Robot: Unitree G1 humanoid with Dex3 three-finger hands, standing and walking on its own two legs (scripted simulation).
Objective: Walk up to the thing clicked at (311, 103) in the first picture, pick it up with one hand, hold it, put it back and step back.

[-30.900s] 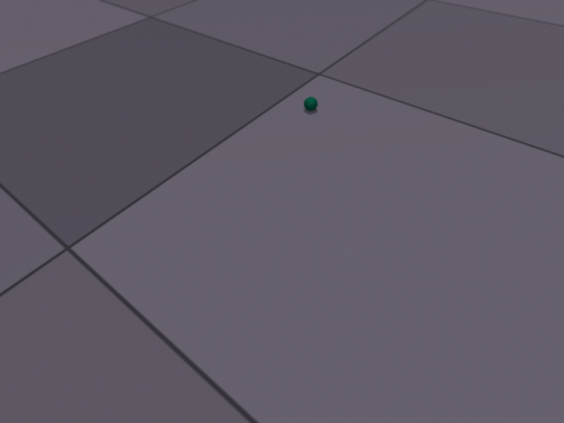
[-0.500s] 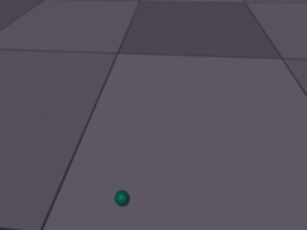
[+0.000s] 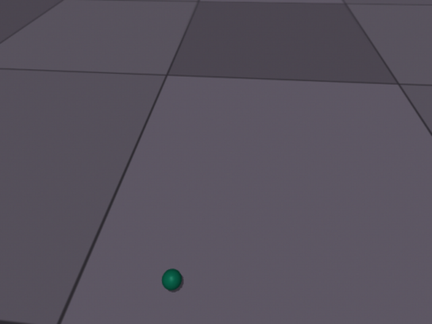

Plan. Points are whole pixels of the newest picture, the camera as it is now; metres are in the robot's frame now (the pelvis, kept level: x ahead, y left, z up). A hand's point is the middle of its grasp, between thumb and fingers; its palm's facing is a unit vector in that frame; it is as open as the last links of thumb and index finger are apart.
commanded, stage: stand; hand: left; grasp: from above
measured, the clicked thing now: (171, 279) +0.46 +0.23 -0.74
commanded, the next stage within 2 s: rise first in 0.22 s
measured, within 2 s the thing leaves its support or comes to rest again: neither
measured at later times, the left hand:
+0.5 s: hand out of the picture +0.13 +0.25 -0.16, palm faces +0.03 -0.94 -0.33, open 8.4 cm
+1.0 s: hand out of the picture +0.12 +0.26 -0.21, palm faces -0.11 -0.90 -0.42, open 14.0 cm
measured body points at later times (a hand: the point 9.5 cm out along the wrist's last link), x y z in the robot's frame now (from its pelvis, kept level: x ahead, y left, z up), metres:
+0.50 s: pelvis -0.01 +0.00 -0.01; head +0.04 +0.00 +0.43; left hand +0.13 +0.30 -0.14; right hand +0.08 -0.28 -0.14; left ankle -0.02 +0.13 -0.75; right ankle +0.00 -0.14 -0.75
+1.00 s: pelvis -0.01 +0.01 -0.07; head +0.07 +0.02 +0.37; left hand +0.13 +0.31 -0.19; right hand +0.14 -0.25 -0.17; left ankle -0.02 +0.13 -0.75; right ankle +0.00 -0.14 -0.75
